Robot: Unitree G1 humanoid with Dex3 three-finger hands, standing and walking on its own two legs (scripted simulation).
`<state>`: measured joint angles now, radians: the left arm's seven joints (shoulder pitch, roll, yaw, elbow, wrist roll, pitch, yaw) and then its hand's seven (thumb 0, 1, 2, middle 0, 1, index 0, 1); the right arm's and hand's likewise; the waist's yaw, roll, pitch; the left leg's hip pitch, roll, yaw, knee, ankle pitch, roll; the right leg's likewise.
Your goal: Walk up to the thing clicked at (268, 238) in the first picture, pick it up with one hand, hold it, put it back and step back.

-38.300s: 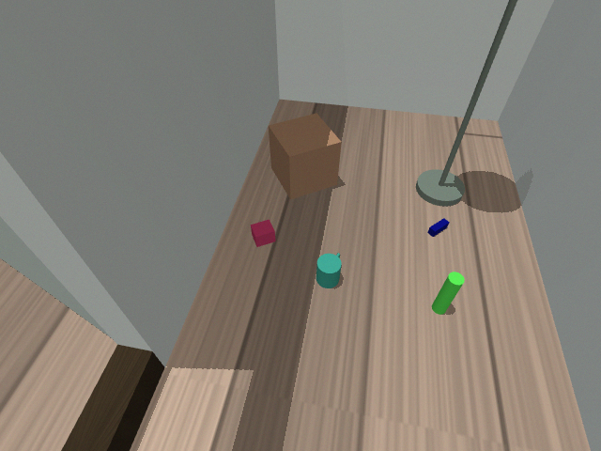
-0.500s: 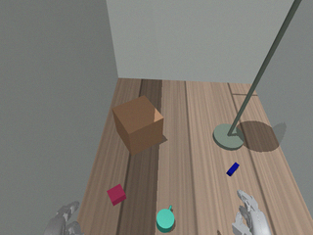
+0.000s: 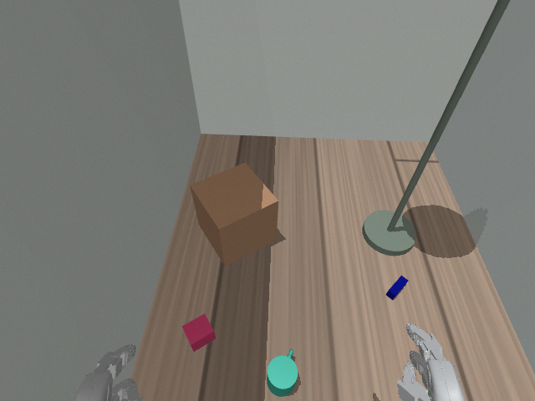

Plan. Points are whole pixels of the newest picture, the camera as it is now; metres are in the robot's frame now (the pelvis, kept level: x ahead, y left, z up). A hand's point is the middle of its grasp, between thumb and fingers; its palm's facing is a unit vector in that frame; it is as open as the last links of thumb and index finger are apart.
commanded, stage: home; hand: left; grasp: from above
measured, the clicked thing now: (199, 332) +0.49 +0.21 -0.68
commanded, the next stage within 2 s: stand in 1.00 s
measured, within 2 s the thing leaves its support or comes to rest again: neither
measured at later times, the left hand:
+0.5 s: hand out of the picture +0.17 +0.18 -0.05, palm faces +0.03 -0.98 -0.20, open 7.4 cm
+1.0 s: hand (139, 400) +0.17 +0.18 -0.05, palm faces +0.03 -0.98 -0.21, open 7.4 cm
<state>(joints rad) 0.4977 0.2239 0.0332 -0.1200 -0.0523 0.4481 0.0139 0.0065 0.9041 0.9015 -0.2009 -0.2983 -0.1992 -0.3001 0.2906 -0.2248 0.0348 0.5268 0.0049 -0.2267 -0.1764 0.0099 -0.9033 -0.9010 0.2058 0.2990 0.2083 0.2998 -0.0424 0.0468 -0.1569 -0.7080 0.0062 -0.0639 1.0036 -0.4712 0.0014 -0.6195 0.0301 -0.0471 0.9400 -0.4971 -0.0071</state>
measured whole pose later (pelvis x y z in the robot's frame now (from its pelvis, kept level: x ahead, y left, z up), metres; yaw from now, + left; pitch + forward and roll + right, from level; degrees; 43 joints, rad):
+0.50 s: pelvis +0.00 +0.00 +0.00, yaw +0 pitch +11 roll -3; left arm 0.50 0.23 0.03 -0.14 -0.05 0.45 0.02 0.01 0.90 0.90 -0.20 -0.30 -0.20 -0.30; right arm 0.29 -0.22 0.03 0.52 0.01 -0.22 -0.18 0.01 -0.90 -0.90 0.21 0.30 0.21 0.30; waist -0.04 0.04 -0.16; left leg -0.72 0.01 -0.06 1.02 -0.48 0.01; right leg -0.63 0.03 -0.05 0.95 -0.51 0.00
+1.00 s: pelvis +0.01 +0.00 +0.00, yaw +0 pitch +11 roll -3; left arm 0.51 0.23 0.03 -0.14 -0.05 0.45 0.02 0.01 0.90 0.90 -0.20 -0.30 -0.20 -0.30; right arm 0.30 -0.23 0.03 0.51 0.01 -0.21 -0.17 0.01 -0.90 -0.90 0.21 0.30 0.21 0.30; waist -0.04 0.05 -0.16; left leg -0.72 0.01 -0.06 1.02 -0.49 0.00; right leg -0.63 0.03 -0.05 0.95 -0.51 0.00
